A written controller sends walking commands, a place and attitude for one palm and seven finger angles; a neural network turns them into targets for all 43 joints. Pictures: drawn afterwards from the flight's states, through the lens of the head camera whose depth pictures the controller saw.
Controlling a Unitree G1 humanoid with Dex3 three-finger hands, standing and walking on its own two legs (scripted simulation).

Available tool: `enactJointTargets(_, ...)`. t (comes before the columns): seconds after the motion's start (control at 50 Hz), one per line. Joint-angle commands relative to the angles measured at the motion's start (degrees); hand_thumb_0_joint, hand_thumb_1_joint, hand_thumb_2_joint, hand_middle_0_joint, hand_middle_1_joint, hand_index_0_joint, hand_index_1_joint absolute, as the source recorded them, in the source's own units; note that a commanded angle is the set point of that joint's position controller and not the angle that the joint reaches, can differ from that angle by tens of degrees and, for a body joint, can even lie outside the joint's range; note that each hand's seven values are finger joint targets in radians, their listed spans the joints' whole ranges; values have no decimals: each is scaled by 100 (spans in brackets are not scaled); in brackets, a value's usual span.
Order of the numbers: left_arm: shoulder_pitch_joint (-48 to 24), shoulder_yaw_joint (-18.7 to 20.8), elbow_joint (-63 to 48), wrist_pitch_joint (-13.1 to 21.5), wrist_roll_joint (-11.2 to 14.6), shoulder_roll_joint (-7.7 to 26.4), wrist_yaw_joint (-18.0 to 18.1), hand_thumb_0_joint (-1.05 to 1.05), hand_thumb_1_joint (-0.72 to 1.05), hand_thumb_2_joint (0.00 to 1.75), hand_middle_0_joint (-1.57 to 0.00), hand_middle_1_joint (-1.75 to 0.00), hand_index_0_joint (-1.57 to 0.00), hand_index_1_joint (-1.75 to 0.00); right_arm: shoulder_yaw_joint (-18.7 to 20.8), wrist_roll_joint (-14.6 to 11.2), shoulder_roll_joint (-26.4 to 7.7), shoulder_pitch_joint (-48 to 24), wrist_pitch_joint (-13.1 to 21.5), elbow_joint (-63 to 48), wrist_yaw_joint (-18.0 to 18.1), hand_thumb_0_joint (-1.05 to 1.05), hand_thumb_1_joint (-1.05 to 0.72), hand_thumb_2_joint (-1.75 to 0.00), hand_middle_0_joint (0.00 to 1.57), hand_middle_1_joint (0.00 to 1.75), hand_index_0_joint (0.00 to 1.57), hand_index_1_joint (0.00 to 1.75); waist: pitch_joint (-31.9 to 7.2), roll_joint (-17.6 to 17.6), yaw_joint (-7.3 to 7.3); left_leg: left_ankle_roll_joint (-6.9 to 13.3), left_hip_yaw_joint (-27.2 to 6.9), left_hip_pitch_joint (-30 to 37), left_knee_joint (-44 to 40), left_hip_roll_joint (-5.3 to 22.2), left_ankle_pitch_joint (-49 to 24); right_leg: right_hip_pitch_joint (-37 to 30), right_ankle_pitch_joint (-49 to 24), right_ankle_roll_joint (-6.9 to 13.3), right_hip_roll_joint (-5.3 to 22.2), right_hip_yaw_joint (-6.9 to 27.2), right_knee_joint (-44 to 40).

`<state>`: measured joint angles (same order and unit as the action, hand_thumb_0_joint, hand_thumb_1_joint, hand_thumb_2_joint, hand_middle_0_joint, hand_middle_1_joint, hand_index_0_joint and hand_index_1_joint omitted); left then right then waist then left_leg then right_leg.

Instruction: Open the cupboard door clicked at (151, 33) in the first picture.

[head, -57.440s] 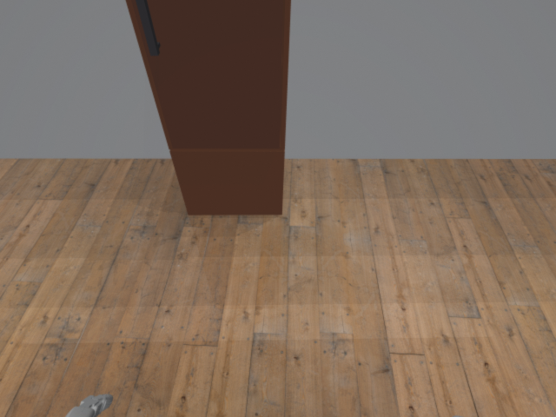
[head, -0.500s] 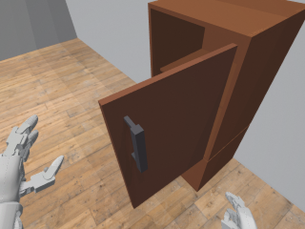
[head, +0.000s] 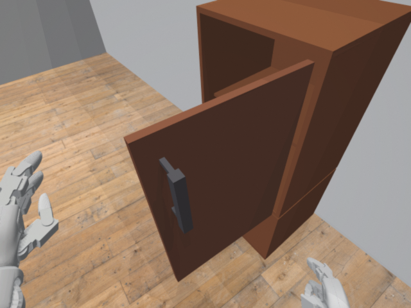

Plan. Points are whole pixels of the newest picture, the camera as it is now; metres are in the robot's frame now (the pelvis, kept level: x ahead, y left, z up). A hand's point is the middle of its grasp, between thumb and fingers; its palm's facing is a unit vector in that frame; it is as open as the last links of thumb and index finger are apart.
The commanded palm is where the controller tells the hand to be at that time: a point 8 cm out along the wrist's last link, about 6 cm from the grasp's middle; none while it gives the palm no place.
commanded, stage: step back with the hand held close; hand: left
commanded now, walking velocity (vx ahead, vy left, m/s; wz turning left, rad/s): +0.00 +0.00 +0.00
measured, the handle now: (176, 197) +0.28 +0.09 +0.11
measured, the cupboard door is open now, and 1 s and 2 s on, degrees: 86 86 86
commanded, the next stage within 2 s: stop stepping back and stand still in 1.28 s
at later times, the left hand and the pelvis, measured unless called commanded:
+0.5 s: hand (29, 240) +0.16 +0.28 +0.15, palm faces +0.30 -0.80 -0.52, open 7.4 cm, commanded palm +0.10 +0.32 +0.17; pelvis -0.05 +0.03 +0.00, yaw -2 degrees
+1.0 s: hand out of the picture +0.06 +0.32 +0.16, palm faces +0.45 -0.79 -0.42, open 7.4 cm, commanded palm +0.00 +0.36 +0.17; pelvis -0.14 +0.06 -0.02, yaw +1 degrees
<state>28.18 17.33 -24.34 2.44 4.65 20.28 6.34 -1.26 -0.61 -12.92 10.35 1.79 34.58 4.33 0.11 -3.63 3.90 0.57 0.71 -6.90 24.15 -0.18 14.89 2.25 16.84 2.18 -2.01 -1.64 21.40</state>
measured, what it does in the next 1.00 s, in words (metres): shifts its weight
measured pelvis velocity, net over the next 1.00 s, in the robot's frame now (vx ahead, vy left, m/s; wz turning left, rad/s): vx -0.14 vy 0.06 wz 0.02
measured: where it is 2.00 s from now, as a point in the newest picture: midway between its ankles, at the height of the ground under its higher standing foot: outside the picture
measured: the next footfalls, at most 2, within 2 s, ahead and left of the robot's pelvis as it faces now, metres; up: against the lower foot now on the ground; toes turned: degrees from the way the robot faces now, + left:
right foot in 1.36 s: -0.36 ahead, -0.04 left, +0.00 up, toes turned -7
right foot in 1.66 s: -0.27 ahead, -0.03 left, +0.02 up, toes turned -11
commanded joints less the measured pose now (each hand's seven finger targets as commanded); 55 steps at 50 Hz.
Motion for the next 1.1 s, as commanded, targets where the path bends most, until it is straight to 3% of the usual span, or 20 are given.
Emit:
enactJointTargets(0.0,-388,710,-1013,369,23,942,82,0,90,90,-20,-30,-20,-30,209,-14,-551,-740,308,-907,55,0,-90,-90,20,30,20,30,-337,204,-22,157,-35,470,-85,76,-1922,365,-2157,-168,223,130,-268)
enactJointTargets(0.06,-401,747,-823,370,38,961,65,0,90,90,-20,-30,-20,-30,227,-15,-563,-761,284,-892,65,0,-90,-90,20,30,20,30,-216,412,-19,173,-23,393,-132,88,-1643,429,-1910,-182,229,167,-343)
enactJointTargets(0.08,-874,905,-1017,418,43,1195,92,0,90,90,-20,-30,-20,-30,223,-31,-580,-771,290,-879,77,0,-90,-90,20,30,20,30,-300,298,-38,179,-28,417,-128,71,-1566,418,-1821,-173,241,207,-393)
enactJointTargets(0.1,-1272,1637,-1249,659,-5,1949,119,0,90,90,-20,-30,-20,-30,280,-63,-694,-628,207,-979,33,0,-90,-90,20,30,20,30,61,368,-226,283,-228,125,178,176,-1309,954,-2249,-237,570,725,-676)
enactJointTargets(0.12,-677,1274,-736,667,-8,1459,53,0,90,90,-20,-30,-20,-30,298,-36,-627,-666,135,-872,29,0,-90,-90,20,30,20,30,-44,742,-248,276,-244,104,351,159,-1271,895,-2603,-279,720,726,-599)
enactJointTargets(0.18,-195,907,-817,659,-65,1130,19,0,90,90,-20,-30,-20,-30,325,-49,-650,-668,-11,-996,-9,0,-90,-90,20,30,20,30,-353,482,-272,246,-125,63,425,177,-1545,767,-3173,-366,814,606,-315)
enactJointTargets(0.28,157,1047,-1487,674,-76,1323,131,0,90,90,-20,-30,-20,-30,407,-84,-701,-600,-156,-1173,3,0,-90,-90,20,30,20,30,-1026,150,-296,222,-204,159,361,414,-2573,588,-3113,-348,685,411,145)
enactJointTargets(0.4,425,1494,-1837,773,-47,1645,250,0,90,90,-20,-30,-20,-30,461,-109,-671,-590,-198,-1333,75,0,-90,-90,20,30,20,30,-1140,32,-285,240,-456,-263,209,644,-2715,549,-2650,-258,527,437,592)
enactJointTargets(0.48,643,1494,-1640,801,-44,1502,261,0,90,90,-20,-30,-20,-30,473,-85,-714,-552,-150,-1344,66,0,-90,-90,20,30,20,30,-896,-186,-293,293,-679,-1050,-79,807,-1804,486,-1700,-234,428,473,818)
enactJointTargets(0.6,488,1426,-1594,958,-177,1321,279,0,90,90,-20,-30,-20,-30,464,-48,-817,-435,85,-1330,63,0,-90,-90,20,30,20,30,-465,-302,-370,486,-1055,-2684,-698,977,1163,100,-540,-219,295,512,1214)
enactJointTargets(0.68,163,1418,-1774,1062,-281,1305,307,0,90,90,-20,-30,-20,-30,465,-19,-820,-388,240,-1312,82,0,-90,-90,20,30,20,30,-282,-186,-392,511,-1096,-3196,-735,922,2239,162,267,-168,300,577,1202)
enactJointTargets(0.76,-98,1417,-1903,1162,-324,1348,361,0,90,90,-20,-30,-20,-30,465,44,-757,-315,362,-1221,86,0,-90,-90,20,30,20,30,-206,109,-417,348,-917,-2752,-139,601,2156,977,1219,48,574,994,503)
enactJointTargets(0.8,-113,1369,-1940,1217,-294,1358,406,0,90,90,-20,-30,-20,-30,467,58,-711,-241,412,-1113,60,0,-90,-90,20,30,20,30,-236,568,-451,156,-710,-1743,759,292,1440,2050,1524,294,990,1434,-161)
enactJointTargets(0.86,8,1353,-1795,1272,-251,1360,487,0,90,90,-20,-30,-20,-30,454,61,-638,-109,420,-887,26,0,-90,-90,20,30,20,30,-546,952,-518,43,-391,-804,1861,83,619,2603,582,493,1582,1637,-351)
enactJointTargets(0.92,-100,1388,-1776,1271,-230,1391,484,0,90,90,-20,-30,-20,-30,464,16,-747,-232,374,-942,24,0,-90,-90,20,30,20,30,-186,639,-518,159,-756,-971,918,359,1021,2941,1072,192,1083,1057,81)
enactJointTargets(0.94,-81,1508,-1794,1310,-251,1499,498,0,90,90,-20,-30,-20,-30,475,31,-807,-345,394,-956,76,0,-90,-90,20,30,20,30,-10,-94,-510,288,-1206,-1350,68,734,1430,2809,1205,-3,651,753,678)
enactJointTargets(0.96,-34,1509,-1880,1339,-248,1371,491,0,90,90,-20,-30,-20,-30,429,67,-867,-408,460,-1014,100,0,-90,-90,20,30,20,30,-70,-1176,-478,590,-2302,-2558,-1320,1545,2373,1719,946,-254,-6,278,2230)
enactJointTargets(0.98,-140,1640,-1897,1364,-292,1438,496,0,90,90,-20,-30,-20,-30,452,141,-764,-386,537,-993,99,0,-90,-90,20,30,20,30,-316,-1617,-456,913,-2994,-3260,-2051,2076,2769,1020,1066,-296,-333,390,4014)
enactJointTargets(1.04,-199,1748,-1980,1514,-234,1655,450,0,90,90,-20,-30,-20,-30,591,99,-726,-366,658,-830,-40,0,-90,-90,20,30,20,30,-767,-440,-365,705,-2065,-2418,-1526,1952,1813,1332,1228,-234,-334,596,4803)
enactJointTargets(1.08,170,1539,-2032,1404,-161,1365,447,0,90,90,-20,-30,-20,-30,553,125,-609,-396,713,-789,-116,0,-90,-90,20,30,20,30,-832,-297,-324,594,-1631,-1774,-1498,1620,1358,1637,1242,-248,-283,339,4335)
